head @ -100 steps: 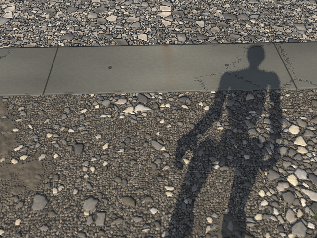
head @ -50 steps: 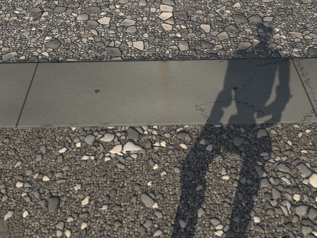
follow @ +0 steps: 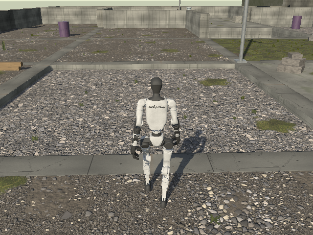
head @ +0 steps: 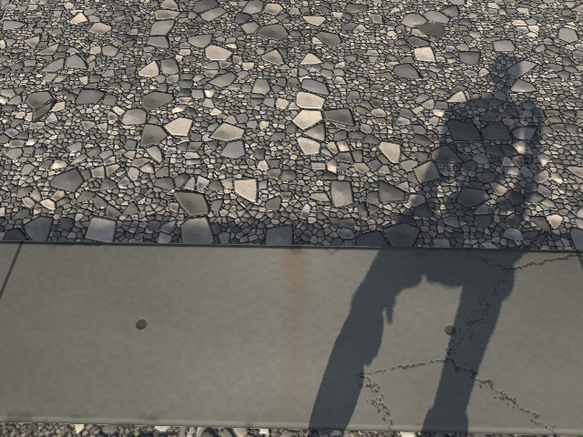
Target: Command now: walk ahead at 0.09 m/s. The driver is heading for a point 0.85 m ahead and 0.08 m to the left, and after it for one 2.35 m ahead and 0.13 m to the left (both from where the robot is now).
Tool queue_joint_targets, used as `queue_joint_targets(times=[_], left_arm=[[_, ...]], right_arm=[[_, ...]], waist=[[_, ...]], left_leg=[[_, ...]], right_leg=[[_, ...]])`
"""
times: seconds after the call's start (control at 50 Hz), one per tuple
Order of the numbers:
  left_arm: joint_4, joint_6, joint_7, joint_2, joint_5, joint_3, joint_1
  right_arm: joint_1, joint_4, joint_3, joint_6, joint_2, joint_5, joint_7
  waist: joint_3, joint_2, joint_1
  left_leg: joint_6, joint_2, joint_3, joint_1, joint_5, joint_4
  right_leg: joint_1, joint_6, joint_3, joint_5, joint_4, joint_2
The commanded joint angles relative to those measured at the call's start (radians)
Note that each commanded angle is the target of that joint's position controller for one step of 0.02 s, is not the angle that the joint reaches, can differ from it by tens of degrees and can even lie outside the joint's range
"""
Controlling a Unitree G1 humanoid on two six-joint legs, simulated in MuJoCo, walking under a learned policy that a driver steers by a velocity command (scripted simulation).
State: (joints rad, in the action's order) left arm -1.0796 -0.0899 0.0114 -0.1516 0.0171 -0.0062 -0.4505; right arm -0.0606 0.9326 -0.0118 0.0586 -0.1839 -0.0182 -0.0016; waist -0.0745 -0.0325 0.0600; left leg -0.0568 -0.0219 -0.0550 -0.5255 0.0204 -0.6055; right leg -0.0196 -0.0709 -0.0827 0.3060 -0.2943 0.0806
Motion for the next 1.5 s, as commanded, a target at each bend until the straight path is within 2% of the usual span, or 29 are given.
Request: queue_joint_targets(times=[0.02,0.04,0.06,0.08,0.1,0.14,0.22,0.28,0.34,0.4,0.42,0.44,0.46,0.52,0.6,0.76,0.88,0.9,0.92,0.94,0.98,1.04,1.26,1.36,1.4,1.42,1.44,1.46,1.5], left_arm=[[0.023,0.003,0.018,-0.142,-0.008,-0.023,0.015],[0.028,0.001,0.019,-0.149,-0.018,-0.026,-0.013],[0.033,0.005,0.027,-0.091,-0.039,-0.015,-0.108],[-0.01,0.031,0.027,-0.048,-0.074,-0.014,-0.198],[-0.013,0.053,0.03,-0.084,-0.043,-0.022,-0.151],[0.02,0.083,0.027,-0.083,0.01,-0.031,-0.004],[0.038,0.145,0.032,-0.08,0.009,-0.041,0.016],[0.019,0.165,0.025,-0.045,0.019,-0.029,-0.012],[0.004,0.155,0.011,-0.089,0.017,-0.036,-0.057],[-0.064,0.131,0.01,-0.045,0.024,-0.02,-0.221],[-0.077,0.119,0.019,-0.068,0.028,-0.02,-0.248],[-0.035,0.106,0.026,-0.157,0.008,-0.037,-0.141],[-0.007,0.099,0.034,-0.183,-0.008,-0.046,-0.015],[0.041,0.049,0.021,-0.183,0.002,-0.052,0.112],[-0.005,0.028,0.011,-0.118,0.0,-0.042,-0.049],[-0.014,0.006,0.021,-0.159,0.009,-0.054,-0.161],[0.006,0.003,0.005,-0.184,0.003,-0.069,-0.053],[0.014,-0.001,0.001,-0.156,0.0,-0.06,-0.037],[0.062,-0.005,-0.006,-0.079,-0.011,-0.039,-0.009],[0.08,-0.008,-0.01,-0.099,-0.003,-0.051,-0.001],[0.083,-0.005,-0.03,-0.125,0.012,-0.062,0.081],[0.076,0.017,-0.045,-0.089,0.02,-0.061,0.081],[0.221,0.043,-0.053,-0.063,0.003,-0.033,0.469],[0.197,0.03,-0.022,-0.119,0.004,-0.053,0.338],[0.105,0.012,-0.003,-0.18,0.021,-0.084,0.041],[0.097,0.01,0.004,-0.281,0.041,-0.11,-0.074],[0.101,0.026,-0.012,-0.284,0.015,-0.112,-0.027],[0.117,0.031,-0.018,-0.238,-0.011,-0.102,0.086],[0.129,0.02,-0.02,-0.133,-0.003,-0.073,0.199]], right_arm=[[-0.254,0.058,-0.024,0.026,-0.093,-0.008,0.022],[-0.315,0.078,-0.036,0.044,-0.147,-0.017,0.028],[-0.395,0.083,-0.047,0.048,-0.204,-0.027,0.028],[-0.378,0.078,-0.023,0.034,-0.134,0.013,0.023],[-0.292,0.052,-0.013,0.024,-0.103,0.035,0.019],[-0.144,0.025,-0.003,-0.004,-0.082,0.017,0.04],[-0.125,0.0,-0.025,-0.047,-0.14,0.005,0.051],[-0.109,0.014,-0.017,-0.055,-0.099,-0.006,0.041],[-0.168,0.052,-0.052,-0.079,-0.172,0.009,0.037],[-0.091,0.027,-0.072,-0.104,-0.166,0.027,0.041],[-0.091,0.018,-0.066,-0.11,-0.11,0.031,0.038],[-0.089,-0.013,-0.045,-0.103,-0.017,0.038,0.032],[-0.027,-0.042,-0.064,-0.095,-0.108,0.009,0.017],[-0.177,0.036,-0.082,-0.073,-0.127,-0.026,-0.034],[-0.097,0.011,-0.071,-0.068,-0.083,-0.02,-0.034],[0.076,-0.073,-0.05,-0.031,-0.072,-0.008,-0.026],[-0.14,-0.035,-0.059,0.0,-0.082,0.002,-0.014],[-0.295,0.014,-0.08,0.015,-0.132,-0.004,-0.001],[-0.475,0.034,-0.104,0.026,-0.247,-0.026,0.011],[-0.515,0.062,-0.115,0.016,-0.297,-0.01,0.008],[-0.284,0.003,-0.075,0.015,-0.153,-0.003,-0.008],[-0.25,0.013,-0.046,0.038,-0.071,0.004,-0.004],[-0.476,0.106,-0.023,0.049,-0.091,0.005,0.016],[-0.454,0.119,-0.031,0.042,-0.13,-0.009,0.034],[-0.432,0.109,-0.031,0.034,-0.133,0.001,0.029],[-0.479,0.076,-0.016,0.034,-0.063,0.021,0.02],[-0.553,0.082,-0.028,0.029,-0.057,0.034,0.012],[-0.452,0.06,-0.043,0.022,-0.11,0.012,0.017],[-0.342,0.03,-0.044,0.025,-0.088,0.004,0.009]], waist=[[0.064,0.11,-0.132],[0.121,0.041,-0.136],[0.266,-0.099,-0.118],[0.43,-0.145,-0.097],[0.369,-0.07,-0.08],[0.17,-0.029,-0.044],[0.183,-0.031,-0.021],[0.172,-0.112,-0.005],[0.133,-0.166,-0.002],[0.012,-0.066,0.074],[-0.035,0.143,0.072],[-0.069,0.4,0.014],[-0.189,0.223,-0.038],[-0.043,0.103,-0.138],[-0.044,0.163,-0.066],[-0.057,0.186,0.038],[-0.013,0.132,-0.091],[0.084,0.044,-0.152],[0.207,-0.171,-0.217],[0.186,-0.259,-0.195],[0.015,-0.037,-0.099],[-0.007,-0.053,-0.039],[-0.059,-0.043,-0.089],[0.03,-0.053,-0.006],[0.182,-0.017,0.112],[0.321,0.133,0.106],[0.388,0.222,0.047],[0.232,0.089,0.014],[0.039,0.023,-0.037]], left_leg=[[-0.035,0.051,-0.012,0.3,-0.1,0.191],[-0.048,-0.045,0.059,0.457,-0.501,0.213],[-0.162,-0.31,0.248,0.69,-1.183,0.068],[-0.317,-0.433,0.369,0.724,-1.424,0.066],[-0.321,-0.398,0.328,0.601,-1.213,0.138],[-0.253,-0.289,0.244,0.368,-0.809,0.234],[-0.225,-0.231,0.182,0.246,-0.514,0.276],[-0.148,-0.165,0.197,0.12,0.396,0.442],[-0.108,-0.175,0.246,0.075,0.647,0.543],[-0.009,-0.111,0.167,-0.049,0.67,0.495],[0.034,-0.019,0.076,-0.127,0.686,0.23],[0.045,0.094,-0.055,-0.233,0.505,-0.132],[0.035,0.029,0.08,-0.218,0.308,-0.217],[0.027,0.057,0.053,-0.111,0.157,-0.407],[0.054,0.016,0.012,-0.192,0.15,-0.425],[0.066,-0.016,-0.016,-0.147,0.218,-0.07],[-0.005,0.053,-0.071,0.343,0.203,0.182],[-0.023,0.006,0.005,0.584,0.222,0.2],[-0.087,-0.285,0.38,0.812,0.501,0.325],[-0.167,-0.401,0.712,0.798,0.6,0.463],[-0.146,-0.314,0.496,0.559,0.542,0.452],[-0.096,-0.19,0.247,0.445,0.195,0.487],[-0.104,-0.153,0.074,0.497,-0.376,0.464],[-0.094,-0.19,0.045,0.645,-0.805,0.215],[-0.072,-0.141,0.017,0.475,-0.602,-0.185],[-0.044,-0.031,-0.039,0.227,-0.083,-0.553],[-0.03,0.116,0.052,-0.008,0.504,-0.803],[-0.044,0.032,0.115,-0.092,0.42,-0.815],[-0.046,-0.035,0.108,-0.074,0.309,-0.7]], right_leg=[[0.066,-0.043,0.079,-0.881,-0.243,-0.211],[0.138,-0.013,0.066,-0.652,-0.375,-0.166],[0.291,0.015,0.018,-0.051,-0.639,-0.084],[0.304,0.041,0.096,0.38,-0.792,-0.006],[0.32,0.054,0.146,0.374,-0.811,-0.034],[0.347,0.067,0.146,0.276,-0.79,-0.057],[0.33,0.085,0.103,0.223,-0.836,-0.024],[0.245,0.072,0.073,0.178,-0.605,-0.063],[0.146,0.042,-0.014,0.241,-0.477,-0.012],[-0.029,-0.05,-0.058,0.147,-0.089,-0.004],[-0.046,-0.089,0.132,0.319,0.131,-0.112],[0.101,-0.153,0.609,0.644,0.288,-0.449],[0.315,-0.169,0.627,0.656,0.346,-0.461],[0.235,-0.071,0.366,0.252,0.271,-0.308],[0.138,-0.086,0.316,0.258,0.252,-0.282],[0.006,-0.156,0.313,0.082,0.205,-0.329],[0.215,-0.113,0.221,-0.194,-0.03,-0.295],[0.314,-0.079,0.144,-0.267,-0.235,-0.227],[0.535,-0.022,0.029,-0.048,-0.588,-0.121],[0.739,-0.023,0.041,0.212,-0.799,-0.029],[0.752,-0.046,0.122,0.028,-0.891,-0.157],[0.653,-0.011,0.09,-0.09,-0.805,-0.19],[0.632,0.013,-0.032,-0.316,-0.37,-0.115],[0.416,-0.075,-0.045,-0.165,-0.284,-0.032],[0.022,-0.129,0.03,-0.195,-0.188,-0.085],[-0.22,-0.209,0.391,-0.12,-0.165,-0.37],[-0.3,-0.323,0.793,-0.12,-0.014,-0.514],[-0.167,-0.281,0.659,-0.002,0.02,-0.461],[0.095,-0.21,0.447,-0.046,0.103,-0.374]])
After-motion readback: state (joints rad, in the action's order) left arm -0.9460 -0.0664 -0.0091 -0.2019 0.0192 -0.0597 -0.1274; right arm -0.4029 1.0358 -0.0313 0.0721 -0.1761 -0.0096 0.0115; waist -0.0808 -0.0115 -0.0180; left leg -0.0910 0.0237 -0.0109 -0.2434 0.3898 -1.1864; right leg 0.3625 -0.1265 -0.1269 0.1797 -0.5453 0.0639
